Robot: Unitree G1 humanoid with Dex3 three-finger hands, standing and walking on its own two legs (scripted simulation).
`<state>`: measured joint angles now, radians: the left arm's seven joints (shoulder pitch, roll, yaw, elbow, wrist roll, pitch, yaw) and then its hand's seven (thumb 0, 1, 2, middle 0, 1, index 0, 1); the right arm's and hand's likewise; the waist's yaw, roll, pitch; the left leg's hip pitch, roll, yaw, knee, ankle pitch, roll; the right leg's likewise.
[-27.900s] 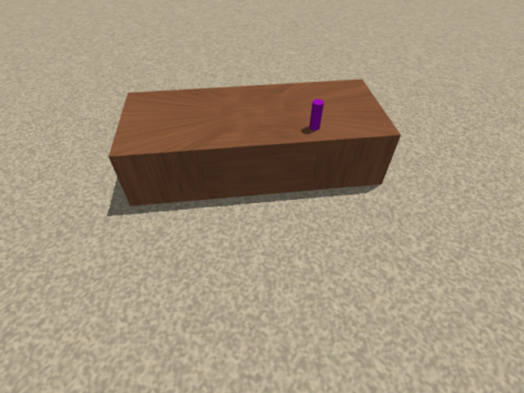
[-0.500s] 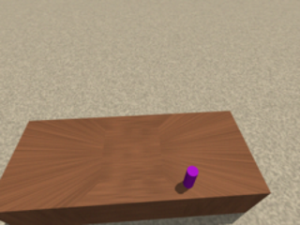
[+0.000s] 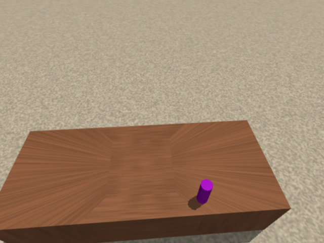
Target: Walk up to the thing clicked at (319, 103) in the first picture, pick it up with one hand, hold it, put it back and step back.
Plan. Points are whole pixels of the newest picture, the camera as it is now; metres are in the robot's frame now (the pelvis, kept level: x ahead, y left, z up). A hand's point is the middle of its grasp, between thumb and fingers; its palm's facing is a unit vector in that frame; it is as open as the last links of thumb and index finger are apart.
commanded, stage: stand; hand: right
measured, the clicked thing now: (204, 192) +0.43 -0.18 -0.38
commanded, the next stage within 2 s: step back in 0.10 s
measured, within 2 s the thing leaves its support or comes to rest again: neither
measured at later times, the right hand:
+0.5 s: hand out of the picture -0.01 -0.22 -0.15, palm faces -0.03 +0.89 -0.45, open 7.4 cm
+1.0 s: hand out of the picture -0.09 -0.23 -0.17, palm faces +0.08 +0.92 -0.37, open 7.4 cm
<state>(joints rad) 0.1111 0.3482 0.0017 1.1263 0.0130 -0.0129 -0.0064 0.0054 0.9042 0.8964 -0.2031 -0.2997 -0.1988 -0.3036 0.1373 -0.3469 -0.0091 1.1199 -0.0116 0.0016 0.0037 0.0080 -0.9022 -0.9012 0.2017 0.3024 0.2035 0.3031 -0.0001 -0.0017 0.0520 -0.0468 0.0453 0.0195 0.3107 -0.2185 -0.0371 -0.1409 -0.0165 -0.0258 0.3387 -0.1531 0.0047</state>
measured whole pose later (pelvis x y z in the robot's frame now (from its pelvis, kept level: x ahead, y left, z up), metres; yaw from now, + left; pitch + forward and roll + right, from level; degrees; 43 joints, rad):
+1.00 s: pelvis -0.18 +0.04 -0.02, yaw -6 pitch -2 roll +1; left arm 0.18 0.36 0.07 0.85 0.04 0.05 -0.02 0.01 0.90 0.90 -0.20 -0.30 -0.20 -0.30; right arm 0.12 -0.39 -0.05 0.87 0.00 0.05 -0.02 0.01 -0.90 -0.90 0.20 0.30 0.21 0.30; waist 0.02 0.01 0.16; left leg -0.45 -0.06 -0.04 0.90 -0.46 0.00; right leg -0.24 0.02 0.04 0.63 -0.35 -0.03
